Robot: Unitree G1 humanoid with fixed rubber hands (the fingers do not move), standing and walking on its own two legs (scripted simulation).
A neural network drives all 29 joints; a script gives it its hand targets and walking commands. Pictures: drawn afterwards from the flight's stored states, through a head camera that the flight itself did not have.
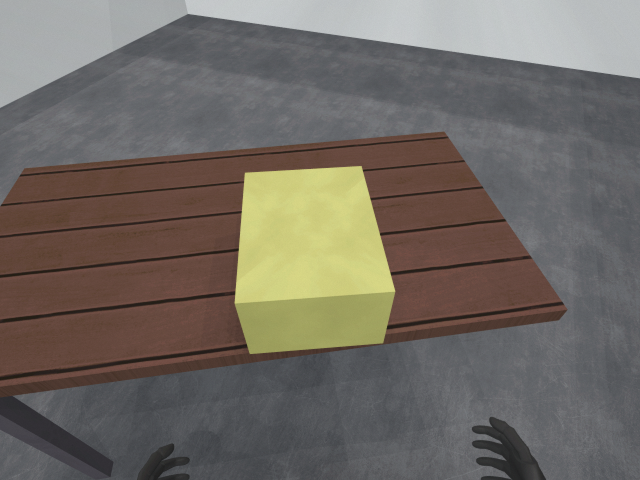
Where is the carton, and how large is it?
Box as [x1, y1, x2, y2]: [235, 166, 394, 353]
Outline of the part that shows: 361,166 245,173 235,292 235,306 250,353 380,343 383,341 393,299 394,288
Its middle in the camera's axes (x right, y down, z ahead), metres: -0.01 +0.02 +0.67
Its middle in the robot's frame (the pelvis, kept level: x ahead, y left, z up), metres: +0.49 +0.04 -0.03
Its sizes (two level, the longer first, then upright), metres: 0.292 0.220 0.146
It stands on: a table, 0.67 m high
